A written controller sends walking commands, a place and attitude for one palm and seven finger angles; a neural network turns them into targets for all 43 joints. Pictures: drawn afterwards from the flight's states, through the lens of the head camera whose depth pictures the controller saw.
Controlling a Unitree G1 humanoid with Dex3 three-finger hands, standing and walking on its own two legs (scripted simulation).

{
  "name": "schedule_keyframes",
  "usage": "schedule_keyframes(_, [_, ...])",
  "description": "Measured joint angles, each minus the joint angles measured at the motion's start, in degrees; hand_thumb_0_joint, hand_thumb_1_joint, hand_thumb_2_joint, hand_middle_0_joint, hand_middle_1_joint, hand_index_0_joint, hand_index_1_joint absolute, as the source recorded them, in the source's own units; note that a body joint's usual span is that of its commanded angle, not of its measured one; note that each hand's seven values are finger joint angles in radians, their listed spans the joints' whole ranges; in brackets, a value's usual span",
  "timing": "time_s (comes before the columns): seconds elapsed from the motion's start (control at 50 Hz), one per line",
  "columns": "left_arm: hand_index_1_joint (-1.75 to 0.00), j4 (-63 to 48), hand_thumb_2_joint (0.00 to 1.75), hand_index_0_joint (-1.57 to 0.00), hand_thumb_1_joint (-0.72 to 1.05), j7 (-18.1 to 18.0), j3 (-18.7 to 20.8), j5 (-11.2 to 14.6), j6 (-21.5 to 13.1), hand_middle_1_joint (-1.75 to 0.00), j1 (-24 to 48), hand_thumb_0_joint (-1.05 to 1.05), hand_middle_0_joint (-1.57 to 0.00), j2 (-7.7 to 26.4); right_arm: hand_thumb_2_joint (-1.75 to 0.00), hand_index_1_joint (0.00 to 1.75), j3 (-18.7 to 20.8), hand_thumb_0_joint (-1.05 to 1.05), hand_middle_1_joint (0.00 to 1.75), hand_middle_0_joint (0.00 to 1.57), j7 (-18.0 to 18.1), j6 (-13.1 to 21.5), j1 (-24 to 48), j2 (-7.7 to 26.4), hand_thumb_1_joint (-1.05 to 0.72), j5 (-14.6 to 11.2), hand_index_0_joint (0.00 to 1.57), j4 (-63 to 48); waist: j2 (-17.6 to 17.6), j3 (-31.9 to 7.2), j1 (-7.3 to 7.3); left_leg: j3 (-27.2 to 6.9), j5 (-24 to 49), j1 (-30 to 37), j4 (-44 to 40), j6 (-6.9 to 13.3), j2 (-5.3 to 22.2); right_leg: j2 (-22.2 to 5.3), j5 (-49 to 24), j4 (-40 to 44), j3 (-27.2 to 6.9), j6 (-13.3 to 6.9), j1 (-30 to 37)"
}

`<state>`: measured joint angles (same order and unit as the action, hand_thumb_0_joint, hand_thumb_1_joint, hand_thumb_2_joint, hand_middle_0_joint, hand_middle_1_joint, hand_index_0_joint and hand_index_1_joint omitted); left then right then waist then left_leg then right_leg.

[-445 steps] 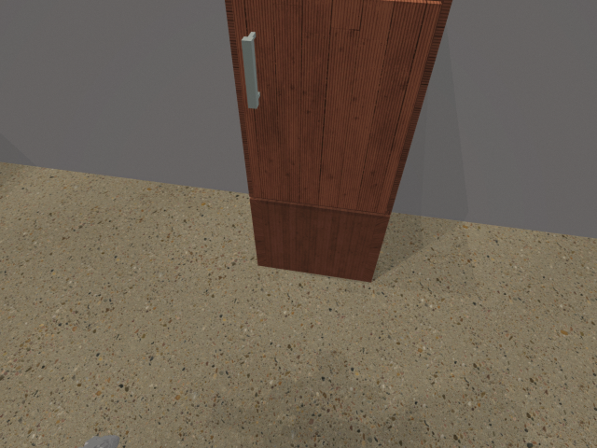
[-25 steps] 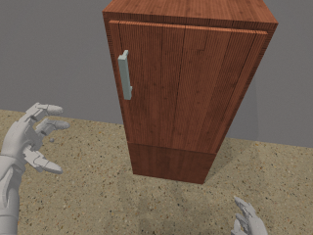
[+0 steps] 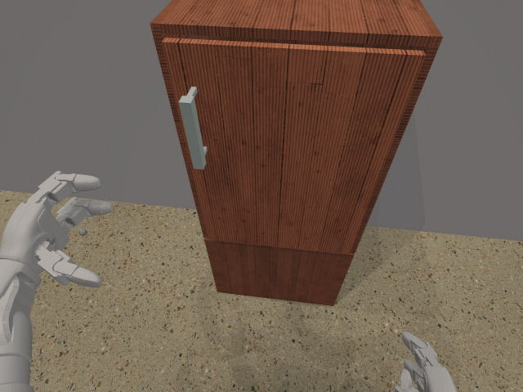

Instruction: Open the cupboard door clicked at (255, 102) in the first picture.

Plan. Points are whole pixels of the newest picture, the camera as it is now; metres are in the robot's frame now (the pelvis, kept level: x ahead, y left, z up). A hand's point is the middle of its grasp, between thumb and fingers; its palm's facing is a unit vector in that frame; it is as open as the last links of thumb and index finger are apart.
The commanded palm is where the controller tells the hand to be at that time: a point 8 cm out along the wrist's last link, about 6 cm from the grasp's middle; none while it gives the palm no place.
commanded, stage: raise the hand with hooked fingers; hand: left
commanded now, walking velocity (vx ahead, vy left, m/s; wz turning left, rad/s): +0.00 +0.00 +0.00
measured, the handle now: (196, 129) +0.56 +0.17 +0.10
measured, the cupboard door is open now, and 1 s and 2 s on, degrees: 0 0 0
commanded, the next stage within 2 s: move the hooked fingers beside the handle in 0.04 s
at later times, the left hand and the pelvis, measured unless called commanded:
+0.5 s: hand (99, 208) +0.34 +0.27 +0.12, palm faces -0.03 -1.00 -0.02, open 14.0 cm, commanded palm +0.32 +0.32 +0.12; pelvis -0.01 +0.00 +0.00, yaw +0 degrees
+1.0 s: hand (128, 172) +0.42 +0.26 +0.11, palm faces -0.07 -1.00 -0.01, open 14.0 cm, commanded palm +0.40 +0.31 +0.11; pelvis +0.00 +0.02 -0.01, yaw -1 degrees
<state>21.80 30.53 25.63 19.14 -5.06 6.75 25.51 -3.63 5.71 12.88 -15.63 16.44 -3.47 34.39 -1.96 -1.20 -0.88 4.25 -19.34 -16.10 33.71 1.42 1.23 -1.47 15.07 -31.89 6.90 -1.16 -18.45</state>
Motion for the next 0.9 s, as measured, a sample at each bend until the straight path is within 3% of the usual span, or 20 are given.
schedule_keyframes(0.2, [-1.20, 1.7, 0.30, -0.30, -0.50, 0.5, -0.4, 0.0, -0.3, -1.20, 0.9, -0.02, -0.30, -0.1, -0.90, 0.30, -0.3, 0.01, 0.30, 0.20, 0.2, 0.0, 0.6, -0.1, -0.91, -0.1, 0.20, 0.1, -0.4, -0.1, -0.23, -0.2, 0.1, -0.3, 0.2, -0.1, 0.0, 0.0, 0.0, -0.4, 0.1, -0.2, -0.4])
schedule_keyframes(0.34, [-1.20, 8.3, 0.30, -0.30, -0.50, 0.3, -1.2, -1.1, -1.2, -1.20, 7.2, -0.02, -0.30, 0.9, -0.90, 0.30, -0.5, 0.01, 0.30, 0.20, 0.9, -0.4, 0.9, 0.2, -0.91, -0.2, 0.20, 1.0, 0.1, 0.3, -0.02, -0.7, 0.2, -1.8, 1.2, -0.1, -0.1, -0.3, 0.0, -1.2, 0.6, -0.3, -1.5])
schedule_keyframes(0.56, [-1.20, 20.6, 0.30, -0.30, -0.50, 1.1, -1.1, -2.9, -3.5, -1.20, 17.7, -0.02, -0.30, 4.2, -0.90, 0.30, -0.2, 0.01, 0.30, 0.20, 0.4, -1.9, -1.2, 1.2, -0.91, -0.1, 0.20, 1.1, 0.9, -0.2, 2.31, -0.1, -0.3, -5.8, 3.2, 0.2, -0.1, -0.3, 0.1, -3.0, 0.0, -0.1, -5.7])
schedule_keyframes(0.9, [-1.20, 30.2, 0.30, -0.30, -0.50, -0.6, -1.0, -5.7, -6.6, -1.20, 27.3, -0.02, -0.30, 6.1, -0.90, 0.30, 0.5, 0.01, 0.30, 0.20, -1.1, -5.8, -6.0, 1.1, -0.91, 0.5, 0.20, 1.8, 1.3, -1.2, 4.92, 0.9, -1.4, -10.6, 4.8, 1.0, -0.1, -0.4, 0.3, -3.8, -1.1, 0.8, -10.5])
